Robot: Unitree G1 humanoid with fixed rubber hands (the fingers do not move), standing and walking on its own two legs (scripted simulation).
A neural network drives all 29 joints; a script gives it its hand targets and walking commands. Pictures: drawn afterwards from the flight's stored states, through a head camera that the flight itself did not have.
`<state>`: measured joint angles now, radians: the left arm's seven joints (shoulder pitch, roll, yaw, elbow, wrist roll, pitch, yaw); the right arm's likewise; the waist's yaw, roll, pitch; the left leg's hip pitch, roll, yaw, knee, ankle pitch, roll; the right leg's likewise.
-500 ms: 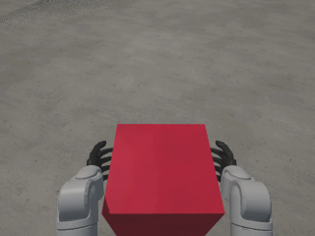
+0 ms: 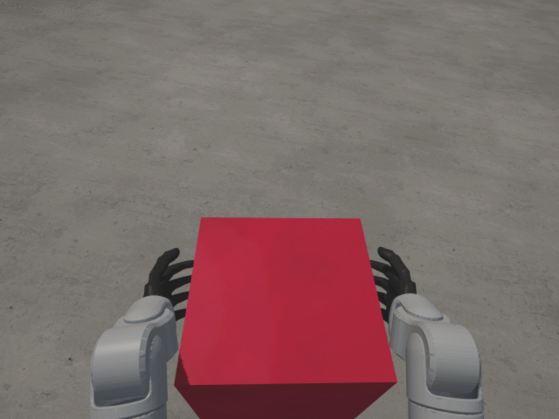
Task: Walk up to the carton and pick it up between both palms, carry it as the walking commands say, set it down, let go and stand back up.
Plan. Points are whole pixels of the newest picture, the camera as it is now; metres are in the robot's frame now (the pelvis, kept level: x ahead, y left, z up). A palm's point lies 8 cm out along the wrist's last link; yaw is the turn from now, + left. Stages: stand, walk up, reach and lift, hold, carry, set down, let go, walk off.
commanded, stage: carry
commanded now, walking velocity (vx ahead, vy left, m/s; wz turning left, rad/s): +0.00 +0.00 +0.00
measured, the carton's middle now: (279, 328) +0.26 +0.01 +0.01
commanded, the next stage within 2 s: none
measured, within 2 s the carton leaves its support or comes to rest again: neither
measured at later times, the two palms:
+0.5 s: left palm (152, 317) +0.24 +0.16 +0.08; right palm (405, 321) +0.24 -0.14 +0.09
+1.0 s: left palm (164, 312) +0.25 +0.15 +0.07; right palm (403, 319) +0.25 -0.15 +0.07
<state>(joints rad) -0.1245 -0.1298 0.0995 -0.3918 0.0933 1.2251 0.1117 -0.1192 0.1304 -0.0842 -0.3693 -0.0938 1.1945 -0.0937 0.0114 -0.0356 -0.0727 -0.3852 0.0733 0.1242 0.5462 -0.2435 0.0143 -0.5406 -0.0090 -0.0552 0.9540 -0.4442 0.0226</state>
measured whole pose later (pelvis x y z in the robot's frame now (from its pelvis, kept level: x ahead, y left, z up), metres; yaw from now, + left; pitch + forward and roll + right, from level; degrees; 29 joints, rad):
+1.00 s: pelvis -0.01 +0.01 +0.00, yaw -1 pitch +3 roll +0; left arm -0.16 -0.13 0.11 -0.10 0.12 1.04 0.10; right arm -0.14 0.13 -0.13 -0.13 -0.14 1.03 -0.06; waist 0.02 -0.01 -0.13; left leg -0.34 0.05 0.14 0.49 -0.21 0.01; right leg -0.30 -0.01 -0.10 0.50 -0.25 -0.03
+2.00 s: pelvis -0.01 +0.00 +0.00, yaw +0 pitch +2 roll +0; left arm -0.12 -0.13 0.11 0.01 0.15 0.81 0.07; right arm -0.11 0.13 -0.12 0.01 -0.16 0.81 -0.05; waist 0.00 0.00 -0.11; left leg -0.34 0.05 0.11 0.53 -0.23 0.01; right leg -0.29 -0.01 -0.13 0.53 -0.28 -0.04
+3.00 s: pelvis -0.01 +0.01 +0.00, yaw +1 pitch +2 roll +0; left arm -0.12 -0.13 0.11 0.02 0.16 0.80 0.06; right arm -0.11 0.13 -0.12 0.02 -0.17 0.79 -0.05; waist 0.00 0.00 -0.10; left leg -0.34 0.03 0.11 0.52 -0.22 0.02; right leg -0.29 -0.04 -0.13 0.52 -0.27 -0.02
